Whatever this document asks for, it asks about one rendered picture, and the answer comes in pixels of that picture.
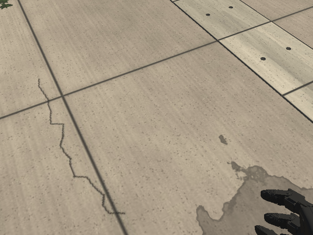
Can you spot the right robot hand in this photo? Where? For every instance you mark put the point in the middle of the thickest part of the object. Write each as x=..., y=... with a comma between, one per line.
x=293, y=201

